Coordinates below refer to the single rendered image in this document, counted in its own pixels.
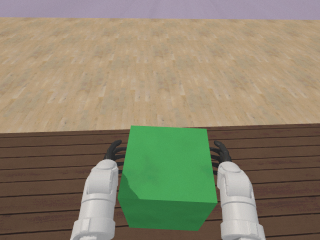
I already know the right robot hand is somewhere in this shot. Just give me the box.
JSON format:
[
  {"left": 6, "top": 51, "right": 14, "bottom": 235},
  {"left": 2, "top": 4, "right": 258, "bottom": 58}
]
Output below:
[{"left": 209, "top": 140, "right": 232, "bottom": 176}]

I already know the carton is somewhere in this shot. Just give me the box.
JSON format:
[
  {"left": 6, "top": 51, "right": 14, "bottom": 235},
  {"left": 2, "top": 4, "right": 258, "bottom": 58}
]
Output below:
[{"left": 117, "top": 125, "right": 218, "bottom": 231}]

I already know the left robot forearm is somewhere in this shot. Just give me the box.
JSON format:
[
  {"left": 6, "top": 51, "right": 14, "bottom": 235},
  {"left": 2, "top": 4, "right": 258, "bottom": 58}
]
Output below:
[{"left": 70, "top": 159, "right": 119, "bottom": 240}]

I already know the right robot forearm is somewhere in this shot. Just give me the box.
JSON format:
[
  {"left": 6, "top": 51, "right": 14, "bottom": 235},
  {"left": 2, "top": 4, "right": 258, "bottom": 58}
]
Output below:
[{"left": 217, "top": 161, "right": 266, "bottom": 240}]

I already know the left robot hand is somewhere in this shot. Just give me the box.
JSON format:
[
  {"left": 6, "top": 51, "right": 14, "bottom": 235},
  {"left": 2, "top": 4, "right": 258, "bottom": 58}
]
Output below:
[{"left": 103, "top": 139, "right": 127, "bottom": 174}]

